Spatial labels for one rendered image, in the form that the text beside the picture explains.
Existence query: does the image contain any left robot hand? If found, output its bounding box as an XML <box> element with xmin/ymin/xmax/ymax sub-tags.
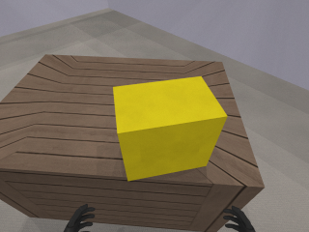
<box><xmin>64</xmin><ymin>204</ymin><xmax>95</xmax><ymax>232</ymax></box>

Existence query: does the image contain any carton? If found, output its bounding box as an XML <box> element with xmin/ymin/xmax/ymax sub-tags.
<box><xmin>113</xmin><ymin>76</ymin><xmax>228</xmax><ymax>181</ymax></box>

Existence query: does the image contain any pedestal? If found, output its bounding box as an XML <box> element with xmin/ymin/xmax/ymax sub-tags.
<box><xmin>0</xmin><ymin>54</ymin><xmax>265</xmax><ymax>232</ymax></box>

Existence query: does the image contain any right robot hand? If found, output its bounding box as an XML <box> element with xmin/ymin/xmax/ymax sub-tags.
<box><xmin>223</xmin><ymin>206</ymin><xmax>256</xmax><ymax>232</ymax></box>

